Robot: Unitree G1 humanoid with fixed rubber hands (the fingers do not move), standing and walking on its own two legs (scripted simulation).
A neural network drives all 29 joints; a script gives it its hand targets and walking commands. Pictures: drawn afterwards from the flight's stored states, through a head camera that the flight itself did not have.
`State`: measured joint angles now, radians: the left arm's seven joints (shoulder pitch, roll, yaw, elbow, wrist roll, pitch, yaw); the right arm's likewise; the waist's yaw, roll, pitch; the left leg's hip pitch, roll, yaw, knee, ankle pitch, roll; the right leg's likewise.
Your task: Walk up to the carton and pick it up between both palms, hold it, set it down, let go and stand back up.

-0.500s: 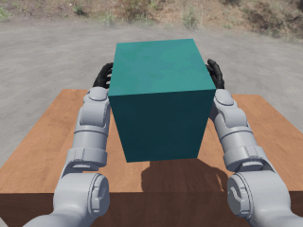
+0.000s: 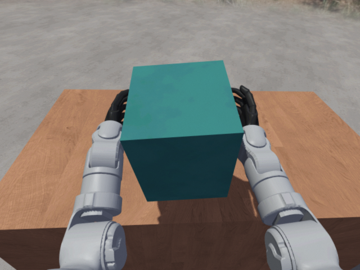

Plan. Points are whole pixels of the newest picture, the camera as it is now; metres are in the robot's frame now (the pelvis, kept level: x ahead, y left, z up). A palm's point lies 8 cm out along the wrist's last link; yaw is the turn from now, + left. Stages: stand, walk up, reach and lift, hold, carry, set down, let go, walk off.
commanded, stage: set down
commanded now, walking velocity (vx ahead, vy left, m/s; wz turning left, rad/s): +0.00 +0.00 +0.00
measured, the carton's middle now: (182, 135) +0.40 +0.00 +0.14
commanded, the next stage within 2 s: none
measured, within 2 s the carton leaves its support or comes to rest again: neither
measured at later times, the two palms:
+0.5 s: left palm (119, 122) +0.42 +0.15 +0.16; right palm (246, 128) +0.39 -0.14 +0.17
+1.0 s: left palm (122, 125) +0.42 +0.15 +0.15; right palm (247, 135) +0.38 -0.14 +0.16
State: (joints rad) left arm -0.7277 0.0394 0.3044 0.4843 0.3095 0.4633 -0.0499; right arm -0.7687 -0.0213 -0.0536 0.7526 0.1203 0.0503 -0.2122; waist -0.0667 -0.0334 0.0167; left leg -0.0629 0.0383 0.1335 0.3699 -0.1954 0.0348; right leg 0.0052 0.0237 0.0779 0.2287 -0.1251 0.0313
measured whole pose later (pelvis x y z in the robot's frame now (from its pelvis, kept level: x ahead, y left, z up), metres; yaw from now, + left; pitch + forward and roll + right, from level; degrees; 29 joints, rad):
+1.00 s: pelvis +0.01 +0.01 +0.00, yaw +0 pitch -6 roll -2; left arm -0.76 0.04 0.34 0.67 0.31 0.28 -0.09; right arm -0.68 0.07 -0.23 0.75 -0.11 -0.09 -0.20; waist -0.10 -0.04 0.05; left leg -0.04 0.02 0.13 0.36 -0.22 0.05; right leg 0.03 0.00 0.08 0.23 -0.15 0.04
